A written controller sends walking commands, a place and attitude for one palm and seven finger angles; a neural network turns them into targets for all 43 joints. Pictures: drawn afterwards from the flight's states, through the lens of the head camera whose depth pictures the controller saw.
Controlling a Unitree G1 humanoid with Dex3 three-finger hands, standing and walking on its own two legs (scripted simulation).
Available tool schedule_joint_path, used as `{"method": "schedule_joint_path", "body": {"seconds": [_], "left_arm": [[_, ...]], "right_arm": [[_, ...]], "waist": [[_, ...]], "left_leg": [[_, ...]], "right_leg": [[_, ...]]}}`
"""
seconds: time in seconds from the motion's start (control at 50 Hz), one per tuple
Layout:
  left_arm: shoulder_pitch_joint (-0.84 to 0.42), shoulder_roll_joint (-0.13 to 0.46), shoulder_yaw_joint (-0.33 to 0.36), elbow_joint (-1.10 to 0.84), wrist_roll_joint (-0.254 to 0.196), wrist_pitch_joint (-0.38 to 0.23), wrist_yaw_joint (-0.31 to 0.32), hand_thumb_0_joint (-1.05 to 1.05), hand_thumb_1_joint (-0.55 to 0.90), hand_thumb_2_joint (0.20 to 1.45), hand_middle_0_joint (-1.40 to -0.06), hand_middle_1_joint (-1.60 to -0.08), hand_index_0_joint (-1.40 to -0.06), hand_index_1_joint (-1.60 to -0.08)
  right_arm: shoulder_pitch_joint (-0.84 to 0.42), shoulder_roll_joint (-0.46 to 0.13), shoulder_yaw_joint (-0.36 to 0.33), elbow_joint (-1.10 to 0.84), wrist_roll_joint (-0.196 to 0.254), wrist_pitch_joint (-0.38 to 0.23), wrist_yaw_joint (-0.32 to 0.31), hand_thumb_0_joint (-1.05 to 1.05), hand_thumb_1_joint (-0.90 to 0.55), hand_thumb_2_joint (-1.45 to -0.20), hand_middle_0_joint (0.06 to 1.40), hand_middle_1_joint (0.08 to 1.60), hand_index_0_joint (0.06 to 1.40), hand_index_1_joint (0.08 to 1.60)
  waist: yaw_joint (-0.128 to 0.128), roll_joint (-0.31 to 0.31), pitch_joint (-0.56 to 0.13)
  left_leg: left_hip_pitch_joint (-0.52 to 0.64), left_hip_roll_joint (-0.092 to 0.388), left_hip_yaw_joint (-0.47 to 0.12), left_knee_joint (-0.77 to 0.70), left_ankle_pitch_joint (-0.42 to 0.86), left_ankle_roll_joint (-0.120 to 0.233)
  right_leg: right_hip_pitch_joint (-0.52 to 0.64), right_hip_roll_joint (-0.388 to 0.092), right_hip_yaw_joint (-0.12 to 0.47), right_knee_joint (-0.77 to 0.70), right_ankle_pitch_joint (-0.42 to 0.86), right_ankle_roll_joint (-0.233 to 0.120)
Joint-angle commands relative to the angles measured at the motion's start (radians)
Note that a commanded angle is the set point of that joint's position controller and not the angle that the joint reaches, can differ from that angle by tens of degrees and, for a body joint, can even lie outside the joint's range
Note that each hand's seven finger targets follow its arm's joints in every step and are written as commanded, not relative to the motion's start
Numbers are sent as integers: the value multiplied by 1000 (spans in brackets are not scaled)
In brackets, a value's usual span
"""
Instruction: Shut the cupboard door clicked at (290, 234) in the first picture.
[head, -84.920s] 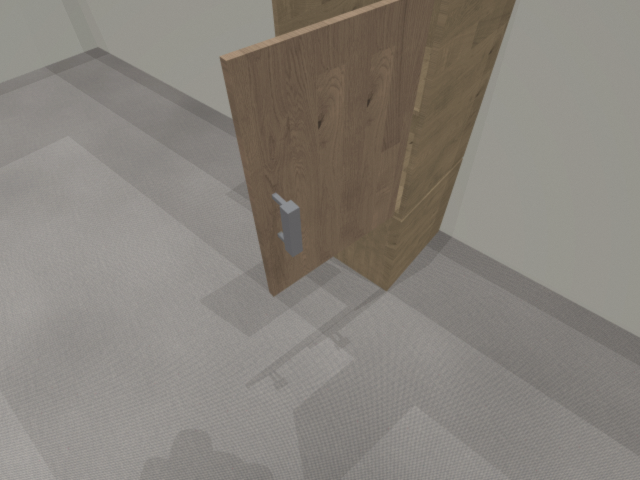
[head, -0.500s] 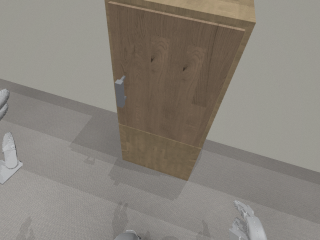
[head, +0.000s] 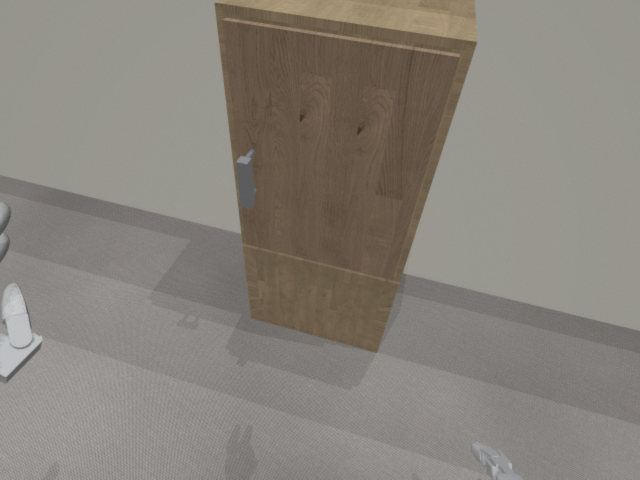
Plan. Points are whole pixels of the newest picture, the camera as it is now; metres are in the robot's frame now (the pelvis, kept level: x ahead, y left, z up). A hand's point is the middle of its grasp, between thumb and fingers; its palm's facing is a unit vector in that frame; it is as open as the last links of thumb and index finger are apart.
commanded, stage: stop stepping back and stand still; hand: left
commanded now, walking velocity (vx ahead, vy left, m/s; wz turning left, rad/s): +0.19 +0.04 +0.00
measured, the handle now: (249, 178) +0.78 +0.21 -0.08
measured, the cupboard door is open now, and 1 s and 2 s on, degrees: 0 0 0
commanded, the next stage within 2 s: let the arm hang, fingers relaxed in 0.42 s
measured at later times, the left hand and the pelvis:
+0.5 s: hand (36, 336) +0.20 +0.28 +0.16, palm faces +0.47 -0.77 -0.43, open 7.4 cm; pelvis +0.01 +0.00 +0.00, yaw +1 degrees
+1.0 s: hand out of the picture -0.05 +0.18 -0.17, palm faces +0.09 -0.98 -0.18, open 7.1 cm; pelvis +0.00 +0.00 +0.01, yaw +3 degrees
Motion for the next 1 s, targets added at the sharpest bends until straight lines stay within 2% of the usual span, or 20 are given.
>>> {"method": "schedule_joint_path", "body": {"seconds": [0.0, 0.04, 0.06, 0.1, 0.12, 0.16, 0.2, 0.24, 0.28, 0.32, 0.36, 0.46, 0.48, 0.5, 0.54, 0.62, 0.66, 0.74, 0.82, 0.98], "left_arm": [[-231, 140, 71, -54, 26, -37, 39, 0, 900, 900, -200, -300, -200, -300], [-294, 141, 56, -44, 35, -49, 33, 0, 900, 900, -200, -300, -200, -300], [-308, 163, 69, -72, 35, -61, 29, 0, 900, 900, -200, -300, -200, -300], [-267, 151, 78, -120, 33, -82, 24, 0, 900, 900, -200, -300, -200, -300], [-273, 163, 91, -147, 38, -92, 24, 0, 900, 900, -200, -300, -200, -300], [-217, 200, 140, -183, 39, -105, 25, 0, 900, 900, -200, -300, -200, -300], [-105, 160, 130, -177, 34, -104, 22, 0, 900, 900, -200, -300, -200, -300], [-19, 145, 134, -156, 28, -97, 23, 0, 900, 900, -200, -300, -200, -300], [29, 138, 134, -125, 15, -90, 24, 0, 900, 900, -200, -300, -200, -300], [-17, 137, 132, -107, 10, -87, 32, 0, 900, 900, -200, -300, -200, -300], [-92, 143, 118, -88, 13, -82, 35, 0, 900, 900, -200, -300, -200, -300], [-207, 155, 88, -79, 29, -81, 25, 0, 900, 900, -200, -300, -200, -300], [-198, 141, 74, -81, 30, -81, 23, 0, 900, 900, -200, -300, -200, -300], [-156, -55, -313, 670, 106, 72, -124, 0, 900, 900, -200, -300, -200, -300], [-179, -103, -319, 735, 102, 159, -147, 0, 900, 900, -200, -300, -200, -300], [-284, -64, -336, 946, 106, 154, -148, 0, 900, 900, -200, -300, -200, -300], [-311, -65, -352, 1068, 104, 160, -140, 0, 900, 900, -200, -300, -200, -300], [-312, -93, -375, 1287, 93, 166, -126, 0, 900, 900, -200, -300, -200, -300], [-256, -148, -370, 1444, 92, 168, -127, 0, 900, 900, -200, -300, -200, -300], [-189, -187, -399, 1622, 89, 160, -128, 0, 900, 900, -200, -300, -200, -300]], "right_arm": [[-127, -146, -50, -131, 15, -50, -29, 0, -900, -900, 200, 300, 200, 300], [-125, -159, -53, -136, 22, -62, -36, 0, -900, -900, 200, 300, 200, 300], [-139, -168, -61, -146, 26, -70, -41, 0, -900, -900, 200, 300, 200, 300], [-127, -149, -37, -144, 12, -83, -34, 0, -900, -900, 200, 300, 200, 300], [-138, -143, -38, -151, 7, -93, -33, 0, -900, -900, 200, 300, 200, 300], [-136, -140, -48, -155, -1, -107, -30, 0, -900, -900, 200, 300, 200, 300], [-129, -133, -48, -166, 2, -105, -19, 0, -900, -900, 200, 300, 200, 300], [-116, -131, -55, -173, 9, -96, -6, 0, -900, -900, 200, 300, 200, 300], [-100, -124, -59, -173, 8, -78, 0, 0, -900, -900, 200, 300, 200, 300], [-88, -132, -59, -158, 10, -65, -4, 0, -900, -900, 200, 300, 200, 300], [-93, -142, -60, -149, 16, -66, -14, 0, -900, -900, 200, 300, 200, 300], [-128, -145, -48, -154, 18, -78, -36, 0, -900, -900, 200, 300, 200, 300], [-126, -138, -44, -157, 19, -80, -36, 0, -900, -900, 200, 300, 200, 300], [-181, -314, -90, 23, 24, -121, 55, 0, -900, -900, 200, 300, 200, 300], [-84, -233, -86, 46, 10, -47, 54, 0, -900, -900, 200, 300, 200, 300], [-95, -220, -65, 60, -6, 5, 50, 0, -900, -900, 200, 300, 200, 300], [-92, -197, -56, 87, -14, 29, 50, 0, -900, -900, 200, 300, 200, 300], [-82, -152, -33, 169, -16, 57, 41, 0, -900, -900, 200, 300, 200, 300], [-56, -119, -33, 247, -16, 64, 28, 0, -900, -900, 200, 300, 200, 300], [35, -103, -39, 365, -2, 68, 17, 0, -900, -900, 200, 300, 200, 300]], "waist": [[-33, -57, 155], [-30, -22, 180], [-27, 46, 172], [-26, 257, 133], [-14, 255, 121], [4, 181, 51], [4, 185, -17], [-1, 127, -40], [-14, 16, -30], [-22, -26, -6], [-27, -5, -15], [-9, 90, -11], [-7, 74, -14], [-18, 50, 61], [0, -47, -33], [-2, -218, -9], [-7, -164, 8], [-3, 62, 27], [8, 195, 67], [-1, 29, 105]], "left_leg": [[166, 33, -17, -13, -32, 28], [207, 36, -30, -113, -55, 48], [240, 62, -79, -163, -83, 58], [177, 151, -348, -453, -324, 82], [123, 190, -410, -534, -441, 94], [82, 175, -334, -537, -426, 82], [69, 111, -184, -464, -325, 54], [91, 49, -90, -351, -244, 25], [168, 24, -50, -198, -90, 15], [205, 30, -44, -125, 27, 21], [271, 45, -52, -139, 113, 27], [321, 88, -108, -257, 166, 58], [314, 88, -108, -261, 168, 61], [192, 92, -122, -85, 474, 76], [243, 85, -76, -54, 421, 71], [200, 45, -92, -26, 351, 71], [212, 31, -83, -42, 338, 59], [251, 45, -107, -136, 346, 61], [245, 55, -139, -219, 181, 72], [306, 67, -133, -277, 118, 74]], "right_leg": [[-294, -258, 183, -192, -126, -91], [-286, -191, 129, -126, -93, -49], [-301, -161, 107, -85, -88, -29], [-221, -36, 6, 116, -78, 26], [-172, -27, 19, 159, -67, 31], [-55, -25, 14, 98, -51, 24], [45, -39, 10, -29, -21, 13], [34, -69, 47, -103, -43, -9], [-81, -155, 164, -192, -84, -52], [-138, -205, 217, -202, 22, -68], [-149, -178, 172, -145, 161, -35], [-126, -87, 77, -83, 180, 30], [-107, -88, 75, -87, 194, 32], [-154, -150, 31, 56, 401, 11], [-151, -153, 76, 38, 327, -7], [-120, -191, 118, 10, 408, -46], [-112, -202, 130, -2, 413, -55], [-64, -168, 118, -46, 285, -27], [-46, -147, 111, -118, 122, -34], [-68, -138, 98, -180, 95, -31]]}}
